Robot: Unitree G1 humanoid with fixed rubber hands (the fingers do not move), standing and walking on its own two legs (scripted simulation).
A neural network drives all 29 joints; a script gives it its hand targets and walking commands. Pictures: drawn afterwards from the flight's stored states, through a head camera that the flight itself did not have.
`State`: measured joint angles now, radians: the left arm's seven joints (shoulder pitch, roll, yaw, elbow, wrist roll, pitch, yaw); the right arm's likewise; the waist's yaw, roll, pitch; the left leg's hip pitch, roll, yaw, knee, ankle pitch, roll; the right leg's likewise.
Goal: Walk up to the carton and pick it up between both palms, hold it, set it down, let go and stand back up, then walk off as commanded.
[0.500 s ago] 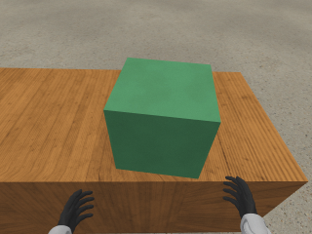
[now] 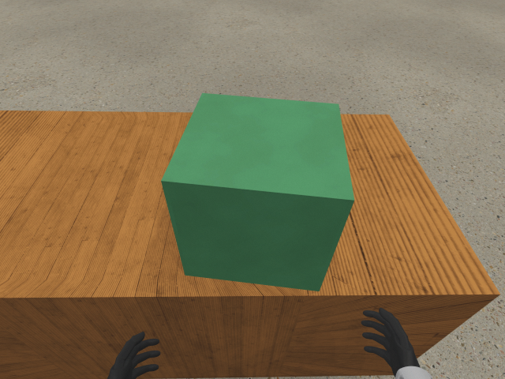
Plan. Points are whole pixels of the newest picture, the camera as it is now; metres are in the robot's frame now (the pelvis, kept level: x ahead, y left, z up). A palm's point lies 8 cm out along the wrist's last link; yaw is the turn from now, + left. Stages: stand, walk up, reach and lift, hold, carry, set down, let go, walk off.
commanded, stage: set down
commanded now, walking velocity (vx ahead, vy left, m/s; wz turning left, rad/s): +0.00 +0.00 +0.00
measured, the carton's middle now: (260, 191) +0.50 +0.00 +0.00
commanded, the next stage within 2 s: let go in 0.20 s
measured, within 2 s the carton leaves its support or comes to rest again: neither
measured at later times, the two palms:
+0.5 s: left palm out of the picture +0.15 +0.21 -0.08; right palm (403, 366) +0.18 -0.23 -0.07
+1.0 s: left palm out of the picture +0.12 +0.29 -0.08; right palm out of the picture +0.14 -0.27 -0.08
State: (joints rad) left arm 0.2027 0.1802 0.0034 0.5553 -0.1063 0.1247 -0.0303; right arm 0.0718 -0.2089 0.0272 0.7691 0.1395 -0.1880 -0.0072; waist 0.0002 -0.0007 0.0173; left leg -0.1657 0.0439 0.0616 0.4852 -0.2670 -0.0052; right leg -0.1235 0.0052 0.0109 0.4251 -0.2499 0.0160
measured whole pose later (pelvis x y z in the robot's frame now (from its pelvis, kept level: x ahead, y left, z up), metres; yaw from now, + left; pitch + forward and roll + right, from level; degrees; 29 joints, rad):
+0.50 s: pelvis +0.00 +0.00 +0.00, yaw +0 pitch -3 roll -1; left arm 0.21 0.18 0.01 0.54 -0.10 0.14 -0.03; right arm 0.07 -0.21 0.02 0.79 0.14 -0.19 0.00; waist 0.00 0.00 0.03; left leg -0.16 0.04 0.06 0.48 -0.27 -0.01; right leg -0.12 0.01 0.01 0.43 -0.25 0.01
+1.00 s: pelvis +0.00 +0.00 +0.00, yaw +0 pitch -4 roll -1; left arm 0.24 0.35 0.06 0.68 -0.10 0.01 -0.03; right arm 0.15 -0.31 0.02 0.79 0.08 -0.05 0.00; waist 0.00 -0.01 0.03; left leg -0.15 0.04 0.06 0.48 -0.27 -0.01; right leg -0.11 0.01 0.01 0.43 -0.25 0.01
